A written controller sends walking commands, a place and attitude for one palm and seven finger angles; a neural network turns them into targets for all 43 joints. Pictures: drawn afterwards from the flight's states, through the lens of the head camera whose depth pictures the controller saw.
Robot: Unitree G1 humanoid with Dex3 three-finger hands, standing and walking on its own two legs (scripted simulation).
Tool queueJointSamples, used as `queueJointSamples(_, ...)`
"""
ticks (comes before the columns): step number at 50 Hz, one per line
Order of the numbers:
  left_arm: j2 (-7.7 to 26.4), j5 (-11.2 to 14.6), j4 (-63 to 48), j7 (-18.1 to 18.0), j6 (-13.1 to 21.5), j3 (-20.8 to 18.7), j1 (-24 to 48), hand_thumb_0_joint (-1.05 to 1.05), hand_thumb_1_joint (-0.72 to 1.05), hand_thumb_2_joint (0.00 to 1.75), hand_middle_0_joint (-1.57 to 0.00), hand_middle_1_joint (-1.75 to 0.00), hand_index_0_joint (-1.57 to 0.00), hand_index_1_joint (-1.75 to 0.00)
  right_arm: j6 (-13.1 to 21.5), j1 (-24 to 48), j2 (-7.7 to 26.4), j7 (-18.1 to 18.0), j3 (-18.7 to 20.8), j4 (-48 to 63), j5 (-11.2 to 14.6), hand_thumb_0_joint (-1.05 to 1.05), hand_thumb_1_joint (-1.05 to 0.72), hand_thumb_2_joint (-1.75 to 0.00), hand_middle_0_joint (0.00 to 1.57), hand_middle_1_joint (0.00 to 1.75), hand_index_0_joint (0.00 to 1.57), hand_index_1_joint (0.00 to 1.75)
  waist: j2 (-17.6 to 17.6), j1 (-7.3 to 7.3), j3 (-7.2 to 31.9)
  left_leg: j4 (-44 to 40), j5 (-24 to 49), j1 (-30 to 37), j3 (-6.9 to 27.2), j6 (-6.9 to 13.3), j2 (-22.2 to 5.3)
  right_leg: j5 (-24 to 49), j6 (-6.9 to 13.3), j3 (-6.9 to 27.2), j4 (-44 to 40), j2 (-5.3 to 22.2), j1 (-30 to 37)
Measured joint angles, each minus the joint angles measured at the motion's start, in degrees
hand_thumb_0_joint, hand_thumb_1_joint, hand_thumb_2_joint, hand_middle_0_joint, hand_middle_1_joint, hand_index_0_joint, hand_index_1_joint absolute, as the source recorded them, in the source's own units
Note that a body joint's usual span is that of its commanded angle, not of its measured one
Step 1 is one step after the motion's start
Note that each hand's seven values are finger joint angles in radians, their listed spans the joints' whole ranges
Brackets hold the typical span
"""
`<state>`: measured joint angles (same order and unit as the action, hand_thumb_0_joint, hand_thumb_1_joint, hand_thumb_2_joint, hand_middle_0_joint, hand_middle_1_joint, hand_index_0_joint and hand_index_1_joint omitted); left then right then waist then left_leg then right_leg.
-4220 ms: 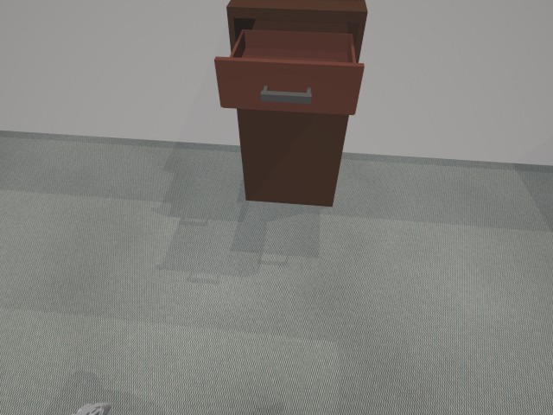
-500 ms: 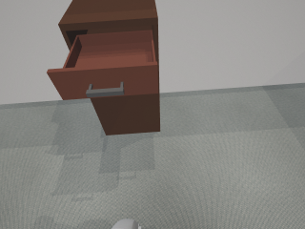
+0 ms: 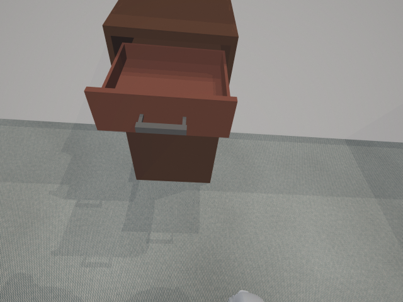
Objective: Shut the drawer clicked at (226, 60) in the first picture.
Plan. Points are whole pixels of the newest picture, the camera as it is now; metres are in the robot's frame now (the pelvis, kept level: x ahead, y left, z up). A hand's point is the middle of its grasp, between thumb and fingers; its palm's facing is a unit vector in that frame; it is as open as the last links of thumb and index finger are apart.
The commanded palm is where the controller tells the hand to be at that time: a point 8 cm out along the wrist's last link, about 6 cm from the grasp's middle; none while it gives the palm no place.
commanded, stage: take the last steps up to it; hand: left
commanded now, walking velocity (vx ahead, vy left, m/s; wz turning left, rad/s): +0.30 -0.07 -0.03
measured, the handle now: (162, 123) +0.54 +0.14 +0.01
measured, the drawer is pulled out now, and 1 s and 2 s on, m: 0.30 0.30 0.30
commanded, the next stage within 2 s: come to a stop and stand still in 0.56 s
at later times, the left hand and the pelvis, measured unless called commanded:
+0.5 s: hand (148, 287) +0.18 +0.13 -0.18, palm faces +0.05 -0.98 -0.19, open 7.2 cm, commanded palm none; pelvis +0.15 -0.06 -0.01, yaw +0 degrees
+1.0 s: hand (153, 253) +0.26 +0.13 -0.19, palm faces +0.05 -0.98 -0.19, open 7.3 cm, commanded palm none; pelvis +0.24 -0.05 +0.00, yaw +0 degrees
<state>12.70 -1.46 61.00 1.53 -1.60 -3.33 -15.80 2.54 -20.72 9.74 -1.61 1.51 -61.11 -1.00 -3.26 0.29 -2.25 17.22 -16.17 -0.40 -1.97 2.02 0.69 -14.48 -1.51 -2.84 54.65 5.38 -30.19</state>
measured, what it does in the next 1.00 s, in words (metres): walks ahead: right foot, then left foot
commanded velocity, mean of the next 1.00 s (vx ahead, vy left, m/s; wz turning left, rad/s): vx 0.07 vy -0.03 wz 0.02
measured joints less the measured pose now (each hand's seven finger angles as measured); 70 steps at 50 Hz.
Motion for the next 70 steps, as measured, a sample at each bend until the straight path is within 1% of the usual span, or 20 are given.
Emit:
queueJointSamples(6,-0.72,0.31,-0.92,0.33,0.39,0.25,5.71,0.01,0.91,0.90,-0.19,-0.30,-0.20,-0.30,-0.14,-4.24,-0.29,0.09,0.05,-2.91,-0.67,0.00,-0.92,-0.90,0.20,0.29,0.20,0.30,1.39,-2.83,-1.51,0.73,-3.56,2.63,-0.72,-1.83,-1.33,-0.33,1.34,-1.76,-13.09,-0.50,2.68)
queueJointSamples(9,-0.94,0.32,-2.05,0.45,1.90,0.23,8.20,0.01,0.91,0.90,-0.19,-0.30,-0.20,-0.30,-0.35,-6.18,-0.57,0.24,0.01,-4.27,-0.55,0.00,-0.91,-0.90,0.20,0.29,0.20,0.30,2.60,-3.89,-1.97,6.35,-8.32,2.17,-0.60,-3.21,-2.86,1.46,2.79,-3.23,-21.64,-2.12,7.90)
queueJointSamples(10,-0.99,0.21,-2.44,0.31,2.93,0.15,9.01,0.01,0.91,0.90,-0.19,-0.30,-0.20,-0.30,-0.47,-6.55,-0.79,0.43,-0.01,-4.83,-0.23,0.00,-0.91,-0.90,0.20,0.29,0.20,0.30,2.93,-3.83,-2.28,12.07,-10.53,0.18,-0.65,-3.08,-3.54,5.21,3.27,-3.73,-22.47,-2.42,8.70)
queueJointSamples(13,-1.87,0.69,-3.42,-0.40,4.82,0.23,9.89,0.00,0.91,0.90,-0.19,-0.30,-0.20,-0.30,-1.72,-4.92,-1.13,0.89,0.17,-5.97,0.47,0.00,-0.91,-0.90,0.20,0.29,0.20,0.30,4.13,-3.48,-2.97,38.07,-13.40,-10.53,0.94,-1.08,-4.30,1.53,4.15,-5.30,-19.61,-3.53,10.18)
queueJointSamples(16,-3.06,0.67,-3.16,-1.41,4.83,0.56,8.05,0.00,0.91,0.90,-0.19,-0.30,-0.20,-0.30,-2.30,-1.96,-1.04,1.25,0.95,-4.81,0.10,0.01,-0.91,-0.90,0.20,0.29,0.20,0.30,4.52,-2.98,-1.68,49.02,-8.23,-19.74,-0.02,-0.80,-5.26,0.95,4.16,-5.80,-23.84,-4.56,14.15)
queueJointSamples(19,-3.58,0.73,-2.24,-2.70,4.91,-0.02,5.44,-0.01,0.93,0.90,-0.20,-0.30,-0.21,-0.30,-2.20,1.48,-1.13,1.43,1.32,-2.21,-0.19,0.01,-0.91,-0.90,0.20,0.29,0.20,0.30,4.54,-3.04,-0.20,46.27,-4.23,-25.52,-1.33,-1.93,-6.58,1.92,4.35,-6.23,-28.53,-5.31,17.62)
queueJointSamples(22,-2.99,0.32,-1.09,-2.65,4.76,0.17,3.12,-0.01,0.95,0.90,-0.20,-0.30,-0.21,-0.30,-1.99,4.82,-1.34,1.51,1.57,-0.04,-0.41,0.01,-0.92,-0.90,0.20,0.29,0.20,0.30,4.33,-2.38,0.74,38.03,-1.98,-27.46,-2.61,-2.91,-7.21,1.89,4.29,-6.27,-31.33,-5.76,20.23)
queueJointSamples(26,-3.01,0.07,0.53,-2.19,4.51,0.56,-0.07,-0.01,0.94,0.90,-0.20,-0.30,-0.21,-0.30,-1.68,8.11,0.18,1.88,2.03,0.94,-0.27,0.01,-0.95,-0.90,0.20,0.29,0.20,0.30,3.91,-0.54,0.91,27.43,-0.66,-25.81,-3.57,-3.18,-6.64,0.15,3.37,-6.08,-32.09,-5.87,23.06)
queueJointSamples(30,-2.95,0.23,2.35,-2.00,3.68,0.57,-3.71,0.00,0.93,0.90,-0.20,-0.30,-0.21,-0.30,-0.38,9.71,0.61,2.13,1.45,1.79,-0.15,0.01,-0.94,-0.90,0.20,0.29,0.19,0.30,2.86,0.81,0.79,16.19,3.28,-19.52,-4.50,-2.56,-5.29,-4.24,1.80,-5.85,-28.44,-5.41,24.65)
queueJointSamples(33,-2.64,0.35,3.64,-1.99,2.20,0.56,-4.82,0.00,0.92,0.90,-0.20,-0.30,-0.20,-0.30,0.72,10.34,-0.32,1.62,0.75,2.46,-0.52,0.01,-0.93,-0.90,0.20,0.29,0.19,0.30,0.64,1.12,0.05,17.56,2.39,-18.41,-6.01,1.20,-3.76,-12.48,2.35,-3.52,-13.23,-3.71,19.46)
queueJointSamples(36,-2.58,0.28,4.28,-1.91,1.45,0.65,-4.10,0.01,0.92,0.90,-0.19,-0.30,-0.20,-0.30,0.82,9.63,-1.58,0.65,-0.24,2.40,-0.32,0.00,-0.92,-0.90,0.20,0.29,0.20,0.30,0.05,0.98,-0.44,14.22,2.22,-15.66,-6.65,1.36,-2.87,-11.92,2.27,-1.67,1.15,-3.00,12.27)
queueJointSamples(38,-2.73,0.50,3.98,-2.25,1.25,0.84,-3.16,0.01,0.92,0.90,-0.19,-0.30,-0.20,-0.30,0.65,9.29,-1.84,-0.64,-0.14,1.64,0.16,0.00,-0.95,-0.90,0.20,0.29,0.20,0.30,-0.23,1.06,-0.73,10.65,3.53,-13.61,-6.92,1.50,-2.08,-8.79,1.27,-0.45,1.63,-2.11,9.70)
queueJointSamples(42,-3.06,0.62,2.74,-3.05,0.27,1.16,-1.16,0.01,0.91,0.90,-0.19,-0.30,-0.20,-0.30,-0.57,9.13,-1.67,-1.24,-0.60,-0.26,0.55,-0.01,-0.96,-0.90,0.21,0.29,0.20,0.30,-0.15,0.98,-1.23,6.73,4.84,-11.21,-6.70,1.59,-1.59,-6.21,-0.20,1.12,-4.32,-1.19,8.63)
queueJointSamples(50,-2.90,0.47,-0.34,-3.49,-1.27,0.56,3.02,0.00,0.91,0.90,-0.19,-0.30,-0.20,-0.30,-3.10,9.27,-1.76,-0.81,0.91,-0.56,0.16,0.00,-0.94,-0.90,0.21,0.29,0.20,0.30,1.44,-0.31,-2.73,8.71,3.77,-12.01,-5.81,-0.34,-3.12,-8.06,0.12,0.43,-10.70,-2.07,11.04)
queueJointSamples(53,-2.83,0.42,-1.47,-3.59,-0.24,0.58,3.68,0.00,0.91,0.90,-0.19,-0.30,-0.20,-0.30,-3.53,9.00,-1.25,-0.32,1.42,-0.35,0.25,0.00,-0.93,-0.90,0.21,0.29,0.20,0.30,2.30,-0.34,-2.55,11.56,2.59,-13.61,-5.94,-1.66,-3.48,-1.25,0.45,-0.25,-20.29,-2.15,15.17)
queueJointSamples(55,-3.21,0.12,-1.45,-3.75,0.72,0.75,3.92,0.00,0.91,0.90,-0.19,-0.30,-0.20,-0.30,-4.00,9.12,-0.55,0.16,1.83,-0.24,0.65,0.00,-0.93,-0.90,0.21,0.29,0.20,0.30,3.60,-0.33,-2.29,15.36,-0.86,-15.49,-5.43,-2.73,-3.91,-3.49,1.33,-0.37,-22.52,-2.72,16.09)
queueJointSamples(58,-4.25,0.01,-1.54,-3.56,1.22,1.31,4.24,0.00,0.91,0.90,-0.19,-0.30,-0.20,-0.30,-5.53,9.48,0.54,0.32,2.29,0.28,0.62,0.00,-0.92,-0.90,0.20,0.29,0.20,0.30,5.23,-0.80,-2.10,25.79,-10.64,-18.96,-1.62,-3.43,-2.00,-2.46,2.64,-0.66,-22.93,-2.87,15.95)
queueJointSamples(63,-4.68,0.06,-2.52,-3.82,1.26,1.08,4.40,0.00,0.91,0.90,-0.20,-0.30,-0.21,-0.30,-6.24,9.33,1.57,1.01,2.56,0.98,0.41,0.00,-0.92,-0.90,0.20,0.29,0.20,0.30,5.50,-0.44,-1.44,40.12,-8.51,-22.43,0.99,-4.75,-0.55,0.30,3.09,-0.89,-26.29,-2.24,16.71)
queueJointSamples(66,-4.39,-0.08,-3.29,-3.82,1.44,0.82,4.11,0.00,0.91,0.90,-0.20,-0.30,-0.21,-0.30,-6.43,9.18,1.88,1.34,2.54,1.41,0.29,0.00,-0.91,-0.90,0.20,0.29,0.20,0.30,4.93,0.22,-1.12,39.40,-7.69,-21.58,1.44,-5.31,-0.94,1.41,3.05,-0.98,-27.40,-1.72,16.63)
queueJointSamples(70,-3.66,-0.36,-3.65,-3.43,1.42,0.58,3.08,0.00,0.91,0.90,-0.20,-0.30,-0.21,-0.30,-6.18,9.47,2.11,1.58,2.26,1.89,0.40,0.00,-0.91,-0.90,0.20,0.29,0.19,0.30,3.89,1.39,-0.69,31.25,-8.21,-18.33,1.34,-5.18,-1.72,2.69,2.64,-0.79,-28.09,-1.21,15.96)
